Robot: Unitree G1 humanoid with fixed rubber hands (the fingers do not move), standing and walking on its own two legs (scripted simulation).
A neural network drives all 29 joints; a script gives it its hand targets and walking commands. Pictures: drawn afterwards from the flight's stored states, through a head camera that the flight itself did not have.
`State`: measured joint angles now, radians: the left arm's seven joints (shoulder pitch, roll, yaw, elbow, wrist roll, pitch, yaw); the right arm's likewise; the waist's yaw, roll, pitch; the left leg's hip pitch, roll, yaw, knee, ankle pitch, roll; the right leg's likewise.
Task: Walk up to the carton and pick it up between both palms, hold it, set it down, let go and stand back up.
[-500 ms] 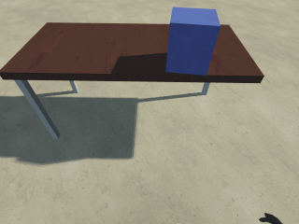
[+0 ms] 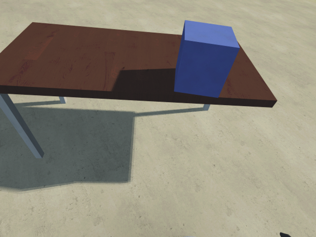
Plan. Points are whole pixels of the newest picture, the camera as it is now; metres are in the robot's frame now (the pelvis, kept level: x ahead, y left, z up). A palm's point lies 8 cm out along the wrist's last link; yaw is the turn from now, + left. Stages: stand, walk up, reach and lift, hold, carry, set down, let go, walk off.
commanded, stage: walk up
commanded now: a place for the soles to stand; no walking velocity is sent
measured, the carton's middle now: (201, 59) +0.83 -0.20 +0.03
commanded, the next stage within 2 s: none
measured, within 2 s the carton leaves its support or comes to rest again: neither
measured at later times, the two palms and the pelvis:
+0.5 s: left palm (72, 213) +0.21 +0.23 -0.09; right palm (310, 234) +0.16 -0.41 -0.08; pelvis +0.10 -0.08 -0.01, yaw -3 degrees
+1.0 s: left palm (79, 195) +0.26 +0.23 -0.10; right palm (310, 222) +0.18 -0.40 -0.06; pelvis +0.14 -0.07 +0.00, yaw -5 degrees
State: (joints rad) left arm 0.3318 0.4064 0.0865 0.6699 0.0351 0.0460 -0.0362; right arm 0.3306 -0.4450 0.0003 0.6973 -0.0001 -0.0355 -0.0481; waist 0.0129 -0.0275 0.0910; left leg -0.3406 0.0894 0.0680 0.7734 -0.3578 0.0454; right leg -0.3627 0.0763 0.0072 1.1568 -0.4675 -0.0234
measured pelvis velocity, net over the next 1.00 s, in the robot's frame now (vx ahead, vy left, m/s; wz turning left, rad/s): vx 0.14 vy -0.07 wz -0.08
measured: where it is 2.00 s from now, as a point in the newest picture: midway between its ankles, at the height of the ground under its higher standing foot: outside the picture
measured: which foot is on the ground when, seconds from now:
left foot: down 0.00-0.44, up 0.46-0.88, down 0.90-1.00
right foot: up 0.00-0.40, down 0.42-0.90, up 0.92-1.00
